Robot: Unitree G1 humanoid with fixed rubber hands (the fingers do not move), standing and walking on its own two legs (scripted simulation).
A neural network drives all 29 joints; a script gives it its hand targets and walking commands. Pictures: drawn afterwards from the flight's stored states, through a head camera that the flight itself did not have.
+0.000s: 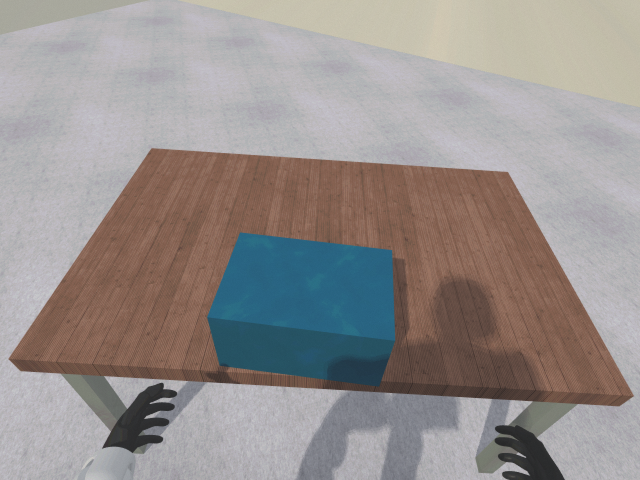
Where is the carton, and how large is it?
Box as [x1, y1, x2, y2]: [207, 232, 394, 386]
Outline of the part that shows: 240,232 207,316 219,364 225,366 378,386 394,342 391,250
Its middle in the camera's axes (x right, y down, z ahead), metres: -0.02 +0.11 +0.69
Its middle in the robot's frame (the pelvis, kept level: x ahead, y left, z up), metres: +0.45 +0.02 -0.09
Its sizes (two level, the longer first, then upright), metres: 0.283 0.191 0.148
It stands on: a table, 0.58 m high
